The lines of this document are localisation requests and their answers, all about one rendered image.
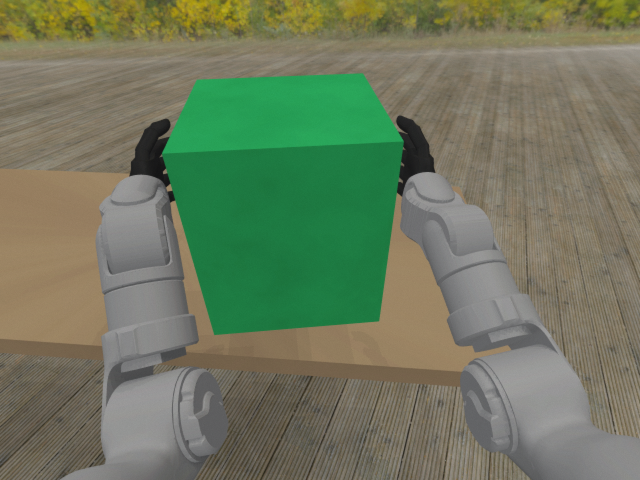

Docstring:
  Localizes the carton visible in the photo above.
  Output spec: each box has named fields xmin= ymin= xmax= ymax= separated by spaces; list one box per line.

xmin=162 ymin=73 xmax=404 ymax=335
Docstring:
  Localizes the robot left hand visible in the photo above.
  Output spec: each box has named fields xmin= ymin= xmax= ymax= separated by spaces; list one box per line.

xmin=129 ymin=119 xmax=175 ymax=203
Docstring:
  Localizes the right robot forearm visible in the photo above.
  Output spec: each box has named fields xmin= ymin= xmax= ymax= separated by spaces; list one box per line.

xmin=400 ymin=172 xmax=591 ymax=419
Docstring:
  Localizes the robot left upper arm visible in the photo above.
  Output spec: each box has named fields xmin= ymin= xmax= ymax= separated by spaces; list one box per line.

xmin=60 ymin=366 xmax=228 ymax=480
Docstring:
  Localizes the table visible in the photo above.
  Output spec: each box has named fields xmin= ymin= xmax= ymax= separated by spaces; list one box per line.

xmin=0 ymin=169 xmax=511 ymax=387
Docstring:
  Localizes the robot right hand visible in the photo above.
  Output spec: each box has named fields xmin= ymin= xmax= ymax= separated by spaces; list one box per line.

xmin=396 ymin=115 xmax=435 ymax=196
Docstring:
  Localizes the left robot forearm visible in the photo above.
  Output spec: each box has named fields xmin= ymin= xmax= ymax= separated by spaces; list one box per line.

xmin=95 ymin=175 xmax=199 ymax=456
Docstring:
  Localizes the robot right upper arm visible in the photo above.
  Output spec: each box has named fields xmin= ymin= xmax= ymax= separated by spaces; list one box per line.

xmin=460 ymin=344 xmax=640 ymax=480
